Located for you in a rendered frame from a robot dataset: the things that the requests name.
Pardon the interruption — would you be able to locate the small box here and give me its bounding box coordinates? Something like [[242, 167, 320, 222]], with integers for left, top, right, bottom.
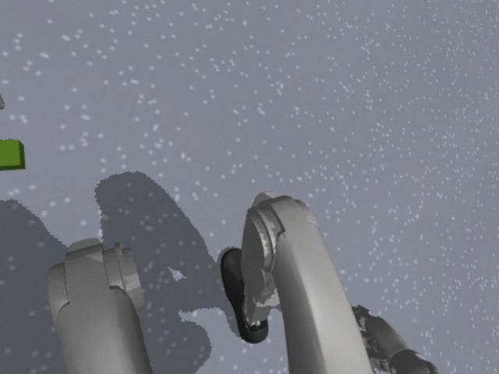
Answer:
[[0, 140, 26, 171]]

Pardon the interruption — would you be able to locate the right robot hand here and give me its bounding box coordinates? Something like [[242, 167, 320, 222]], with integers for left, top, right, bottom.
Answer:
[[351, 305, 410, 374]]

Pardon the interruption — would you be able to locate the right robot foot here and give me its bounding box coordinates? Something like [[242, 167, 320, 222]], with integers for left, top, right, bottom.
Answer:
[[221, 249, 268, 344]]

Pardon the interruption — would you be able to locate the right robot arm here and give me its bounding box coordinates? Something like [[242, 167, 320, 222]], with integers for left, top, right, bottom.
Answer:
[[388, 350, 440, 374]]

